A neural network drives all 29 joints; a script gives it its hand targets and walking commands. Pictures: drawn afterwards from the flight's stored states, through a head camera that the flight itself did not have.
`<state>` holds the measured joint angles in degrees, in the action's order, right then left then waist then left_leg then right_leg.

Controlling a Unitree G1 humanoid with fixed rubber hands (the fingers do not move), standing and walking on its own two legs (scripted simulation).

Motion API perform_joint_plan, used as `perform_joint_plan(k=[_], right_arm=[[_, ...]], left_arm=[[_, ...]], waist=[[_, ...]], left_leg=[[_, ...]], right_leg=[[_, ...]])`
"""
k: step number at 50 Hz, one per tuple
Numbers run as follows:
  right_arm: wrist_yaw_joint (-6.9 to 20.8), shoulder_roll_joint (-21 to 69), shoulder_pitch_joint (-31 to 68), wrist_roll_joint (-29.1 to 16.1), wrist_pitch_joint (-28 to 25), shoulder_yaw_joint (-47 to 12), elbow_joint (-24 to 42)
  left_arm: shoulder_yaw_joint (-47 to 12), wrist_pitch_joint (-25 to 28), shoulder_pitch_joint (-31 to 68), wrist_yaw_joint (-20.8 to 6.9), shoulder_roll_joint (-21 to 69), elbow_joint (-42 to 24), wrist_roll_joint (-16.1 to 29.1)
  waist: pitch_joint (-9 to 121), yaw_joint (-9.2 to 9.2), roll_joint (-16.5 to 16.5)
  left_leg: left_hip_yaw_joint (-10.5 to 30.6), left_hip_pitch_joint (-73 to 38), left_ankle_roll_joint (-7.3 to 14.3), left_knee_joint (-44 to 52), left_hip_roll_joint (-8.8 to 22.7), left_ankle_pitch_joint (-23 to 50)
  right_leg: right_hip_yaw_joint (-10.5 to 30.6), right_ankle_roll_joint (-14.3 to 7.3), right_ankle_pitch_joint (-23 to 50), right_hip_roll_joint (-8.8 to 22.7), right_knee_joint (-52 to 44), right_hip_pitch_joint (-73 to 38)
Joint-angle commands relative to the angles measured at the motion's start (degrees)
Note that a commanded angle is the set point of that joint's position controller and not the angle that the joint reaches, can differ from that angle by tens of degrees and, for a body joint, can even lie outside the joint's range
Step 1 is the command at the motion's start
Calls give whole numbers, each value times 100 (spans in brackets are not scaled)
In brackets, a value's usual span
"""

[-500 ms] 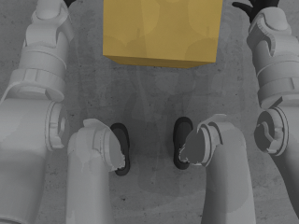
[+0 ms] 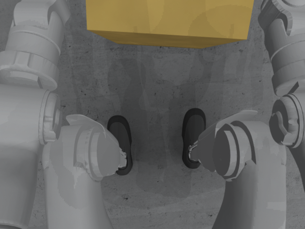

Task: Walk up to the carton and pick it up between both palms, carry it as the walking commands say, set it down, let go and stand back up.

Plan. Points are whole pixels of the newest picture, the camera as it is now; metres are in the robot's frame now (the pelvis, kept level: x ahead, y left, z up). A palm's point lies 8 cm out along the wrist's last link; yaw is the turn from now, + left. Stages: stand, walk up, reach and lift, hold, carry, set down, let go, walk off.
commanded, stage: reach and lift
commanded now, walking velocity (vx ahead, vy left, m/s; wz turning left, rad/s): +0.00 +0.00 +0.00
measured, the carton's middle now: out of the picture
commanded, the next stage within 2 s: none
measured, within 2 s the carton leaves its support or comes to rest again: leaves its support in 1.46 s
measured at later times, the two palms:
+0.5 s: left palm out of the picture +0.57 +0.15 -0.16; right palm out of the picture +0.55 -0.19 -0.16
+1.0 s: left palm out of the picture +0.57 +0.14 -0.16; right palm out of the picture +0.55 -0.19 -0.16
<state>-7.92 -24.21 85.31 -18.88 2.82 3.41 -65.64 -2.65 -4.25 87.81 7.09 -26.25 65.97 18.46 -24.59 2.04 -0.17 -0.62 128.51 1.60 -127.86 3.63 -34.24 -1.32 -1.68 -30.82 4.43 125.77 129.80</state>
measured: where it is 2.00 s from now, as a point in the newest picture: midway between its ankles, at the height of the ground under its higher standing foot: (157, 151)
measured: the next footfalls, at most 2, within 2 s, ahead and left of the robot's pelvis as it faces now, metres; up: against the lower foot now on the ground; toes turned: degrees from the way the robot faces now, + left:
none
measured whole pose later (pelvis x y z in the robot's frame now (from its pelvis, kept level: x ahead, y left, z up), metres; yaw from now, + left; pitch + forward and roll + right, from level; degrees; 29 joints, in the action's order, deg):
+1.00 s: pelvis +0.00 +0.00 +0.01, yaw -1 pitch +35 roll +0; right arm -8.1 -20.3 90.8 -15.1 3.6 4.9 -70.0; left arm 1.3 -4.3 93.0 5.8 -21.7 71.4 12.5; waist -24.9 1.7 0.3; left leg 0.9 127.5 -0.3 -125.8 1.3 -33.6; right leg -0.5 -0.6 -29.3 1.7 123.4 129.3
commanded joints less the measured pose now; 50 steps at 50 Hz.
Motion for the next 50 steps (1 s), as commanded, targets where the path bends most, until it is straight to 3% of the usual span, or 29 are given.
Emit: perform_joint_plan(k=[1,25,30,37,42,47,50], right_arm=[[8,-776,1465,-13,-107,72,479],[-73,-225,1766,189,-211,77,209],[-54,175,1926,56,-222,-212,226],[54,830,2186,-44,-252,-539,284],[345,1977,2645,-23,-214,-747,396],[1109,4391,3471,273,24,-892,775],[1450,5142,3481,521,267,-790,946]], left_arm=[[110,102,1551,-12,-689,-458,-1],[19,211,1907,44,-149,-211,-124],[-16,252,1990,72,67,-168,-179],[-281,335,2239,-73,734,-202,-67],[-469,322,2632,-375,1856,-262,-101],[-486,62,3112,-1157,4429,-588,-474],[-282,-151,3117,-1525,5144,-851,-706]], waist=[[7602,85,-107],[7386,137,-204],[7380,-38,-132],[7335,-37,-103],[7216,-77,-110],[6809,-129,-125],[6570,-140,-49]], left_leg=[[4,-3215,-211,1009,-430,1860],[50,-3239,-233,1232,-583,1854],[43,-3310,-194,1271,-621,1909],[30,-3300,-171,1302,-665,1927],[24,-3281,-149,1285,-725,1886],[-48,-2988,-152,1165,-838,1646],[-170,-2687,-140,1070,-882,1467]], right_leg=[[39,206,2036,-476,-797,-4051],[-18,247,1972,-647,-993,-3768],[-6,272,1967,-688,-1033,-3767],[18,257,2001,-740,-1099,-3884],[7,236,1960,-807,-1086,-3908],[-34,201,1765,-927,-947,-3796],[-68,172,1627,-966,-855,-3744]])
